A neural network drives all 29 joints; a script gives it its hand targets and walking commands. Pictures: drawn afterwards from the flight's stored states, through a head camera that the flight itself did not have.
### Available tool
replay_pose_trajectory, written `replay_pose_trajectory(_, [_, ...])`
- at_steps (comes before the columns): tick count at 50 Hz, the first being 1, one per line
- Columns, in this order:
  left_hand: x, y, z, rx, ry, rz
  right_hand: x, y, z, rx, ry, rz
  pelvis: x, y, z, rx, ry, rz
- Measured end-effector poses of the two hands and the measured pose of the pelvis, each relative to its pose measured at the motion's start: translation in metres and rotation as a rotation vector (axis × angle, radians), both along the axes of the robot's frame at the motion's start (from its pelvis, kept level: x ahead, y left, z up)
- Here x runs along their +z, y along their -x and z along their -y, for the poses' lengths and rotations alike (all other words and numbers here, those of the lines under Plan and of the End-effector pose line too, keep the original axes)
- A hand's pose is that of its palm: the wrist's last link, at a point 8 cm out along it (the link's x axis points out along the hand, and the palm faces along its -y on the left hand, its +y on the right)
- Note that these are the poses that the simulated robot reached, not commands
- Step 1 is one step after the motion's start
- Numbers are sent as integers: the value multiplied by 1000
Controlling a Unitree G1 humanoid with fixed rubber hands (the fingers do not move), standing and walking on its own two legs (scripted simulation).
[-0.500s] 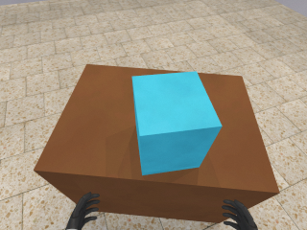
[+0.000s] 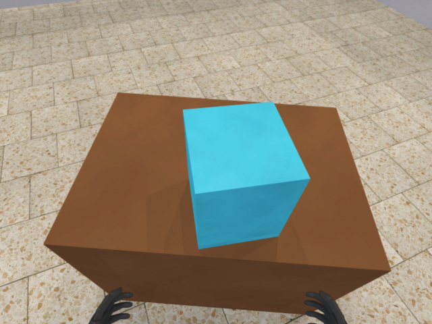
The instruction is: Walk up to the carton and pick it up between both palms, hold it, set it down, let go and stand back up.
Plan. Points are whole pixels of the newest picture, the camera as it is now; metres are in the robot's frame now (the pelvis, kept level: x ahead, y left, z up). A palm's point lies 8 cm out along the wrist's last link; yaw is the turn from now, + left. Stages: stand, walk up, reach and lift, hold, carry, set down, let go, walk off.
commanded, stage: set down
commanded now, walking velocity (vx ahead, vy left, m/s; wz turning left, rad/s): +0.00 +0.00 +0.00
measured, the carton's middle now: (234, 178) +0.45 +0.01 -0.02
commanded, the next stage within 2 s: let go in 0.28 s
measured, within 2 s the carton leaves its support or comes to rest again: neither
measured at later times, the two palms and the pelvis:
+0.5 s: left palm out of the picture +0.12 +0.24 -0.09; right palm out of the picture +0.17 -0.20 -0.10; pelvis +0.00 +0.01 +0.00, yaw +0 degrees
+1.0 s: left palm out of the picture +0.08 +0.27 -0.11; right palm out of the picture +0.14 -0.22 -0.11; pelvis +0.00 +0.01 +0.00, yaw +0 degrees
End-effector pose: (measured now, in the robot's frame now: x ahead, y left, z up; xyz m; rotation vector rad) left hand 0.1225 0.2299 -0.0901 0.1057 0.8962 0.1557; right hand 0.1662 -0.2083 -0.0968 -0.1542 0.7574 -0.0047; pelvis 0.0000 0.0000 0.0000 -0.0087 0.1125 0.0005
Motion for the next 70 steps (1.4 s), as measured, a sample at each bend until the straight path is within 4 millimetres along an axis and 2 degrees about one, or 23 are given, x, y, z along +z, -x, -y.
replay_pose_trajectory(12, [4,-3,-7,-4,-4,13,1,-5,-9,4,-1,12,0,1,-5,3,0,1])
replay_pose_trajectory(23, [0,3,-8,3,-4,-12,-2,-3,-6,-2,1,-6,0,1,-6,3,0,2])
replay_pose_trajectory(42, [1,-1,-9,-10,-21,1,-4,-2,-5,13,14,-31,0,0,-6,3,0,2])
replay_pose_trajectory(46, [-10,17,-24,-31,-63,-54,-11,9,3,8,61,-143,-2,-2,-6,3,0,11])
replay_pose_trajectory(50, [-22,41,-44,-9,-97,-137,-10,24,14,-18,94,-183,-2,-4,-7,4,0,13])
replay_pose_trajectory(56, [-29,74,-65,24,-133,-196,-10,57,27,-39,123,-218,-3,4,-10,5,0,35])
replay_pose_trajectory(64, [-38,118,-72,49,-138,-266,-20,108,32,-64,121,-292,-4,22,-11,8,-3,68])
replay_pose_trajectory(70, [-44,147,-72,65,-120,-313,-24,136,31,-70,122,-322,-5,36,-14,10,-4,89])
